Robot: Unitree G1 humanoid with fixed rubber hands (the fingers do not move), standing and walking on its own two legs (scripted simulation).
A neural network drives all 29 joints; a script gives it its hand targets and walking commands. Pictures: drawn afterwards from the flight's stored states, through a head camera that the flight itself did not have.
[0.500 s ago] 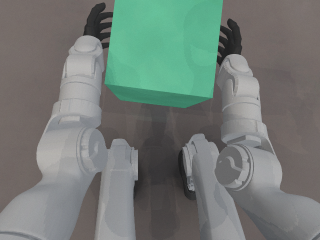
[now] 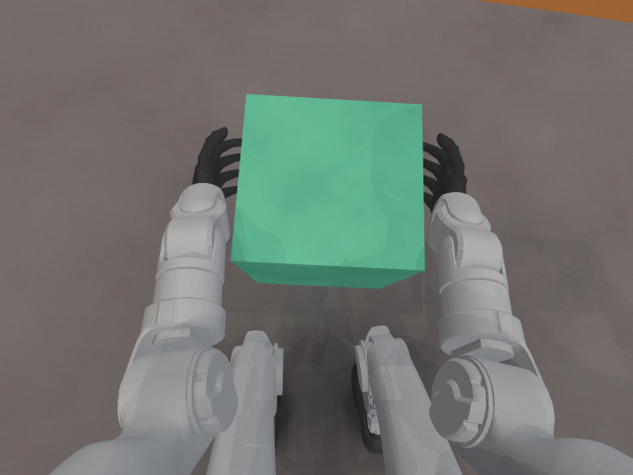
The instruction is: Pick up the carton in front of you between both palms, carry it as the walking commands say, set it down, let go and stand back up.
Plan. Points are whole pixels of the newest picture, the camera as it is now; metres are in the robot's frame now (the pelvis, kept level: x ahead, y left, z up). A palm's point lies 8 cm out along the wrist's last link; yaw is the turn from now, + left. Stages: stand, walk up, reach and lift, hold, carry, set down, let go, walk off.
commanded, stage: reach and lift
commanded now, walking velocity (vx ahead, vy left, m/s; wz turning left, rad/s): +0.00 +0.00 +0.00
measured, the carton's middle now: (325, 209) +0.45 -0.01 -0.11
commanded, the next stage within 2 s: hold in 1.84 s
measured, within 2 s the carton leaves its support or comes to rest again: neither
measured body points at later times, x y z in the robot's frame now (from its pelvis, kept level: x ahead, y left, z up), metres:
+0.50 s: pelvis +0.05 +0.00 +0.14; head +0.14 +0.00 +0.58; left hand +0.41 +0.14 +0.11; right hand +0.41 -0.16 +0.11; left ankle +0.09 +0.12 -0.54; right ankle +0.08 -0.14 -0.54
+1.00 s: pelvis +0.06 -0.01 +0.20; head +0.03 -0.01 +0.65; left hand +0.37 +0.14 +0.22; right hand +0.38 -0.16 +0.22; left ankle +0.09 +0.12 -0.54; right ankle +0.08 -0.14 -0.54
